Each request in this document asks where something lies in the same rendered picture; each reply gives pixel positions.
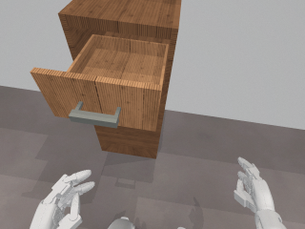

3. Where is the robot left thigh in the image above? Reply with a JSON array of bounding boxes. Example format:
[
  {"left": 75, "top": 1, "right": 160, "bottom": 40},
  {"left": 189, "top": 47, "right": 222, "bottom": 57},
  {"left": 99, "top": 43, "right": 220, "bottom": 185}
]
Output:
[{"left": 108, "top": 219, "right": 135, "bottom": 229}]

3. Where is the handle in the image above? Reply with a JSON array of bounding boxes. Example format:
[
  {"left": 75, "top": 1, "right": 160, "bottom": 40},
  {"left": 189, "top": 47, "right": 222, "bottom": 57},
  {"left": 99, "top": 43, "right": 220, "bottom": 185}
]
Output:
[{"left": 69, "top": 101, "right": 121, "bottom": 129}]

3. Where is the drawer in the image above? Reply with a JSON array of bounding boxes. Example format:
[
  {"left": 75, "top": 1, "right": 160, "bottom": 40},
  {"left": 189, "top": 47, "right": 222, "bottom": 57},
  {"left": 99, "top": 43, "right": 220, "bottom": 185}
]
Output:
[{"left": 30, "top": 34, "right": 169, "bottom": 132}]

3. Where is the right robot hand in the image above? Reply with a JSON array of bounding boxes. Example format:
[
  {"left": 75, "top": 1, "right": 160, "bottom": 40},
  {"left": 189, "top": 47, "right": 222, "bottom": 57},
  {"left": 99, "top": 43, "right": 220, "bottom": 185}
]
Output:
[{"left": 234, "top": 157, "right": 275, "bottom": 213}]

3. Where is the robot right forearm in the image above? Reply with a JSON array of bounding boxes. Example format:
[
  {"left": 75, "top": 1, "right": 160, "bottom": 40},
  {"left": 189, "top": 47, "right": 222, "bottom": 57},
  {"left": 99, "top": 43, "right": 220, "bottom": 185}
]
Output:
[{"left": 254, "top": 209, "right": 287, "bottom": 229}]

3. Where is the left robot hand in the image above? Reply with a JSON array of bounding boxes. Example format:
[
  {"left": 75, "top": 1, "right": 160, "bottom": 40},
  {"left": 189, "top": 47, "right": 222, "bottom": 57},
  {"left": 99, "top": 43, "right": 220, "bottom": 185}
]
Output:
[{"left": 30, "top": 170, "right": 95, "bottom": 229}]

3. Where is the cabinet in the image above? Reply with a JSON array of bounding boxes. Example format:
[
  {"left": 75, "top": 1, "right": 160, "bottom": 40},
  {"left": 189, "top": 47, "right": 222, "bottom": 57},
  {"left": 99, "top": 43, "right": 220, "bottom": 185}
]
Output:
[{"left": 58, "top": 0, "right": 182, "bottom": 159}]

